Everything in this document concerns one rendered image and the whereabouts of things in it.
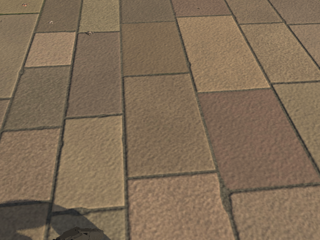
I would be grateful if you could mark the left robot hand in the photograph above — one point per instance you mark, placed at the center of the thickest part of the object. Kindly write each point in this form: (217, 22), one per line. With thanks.
(78, 233)

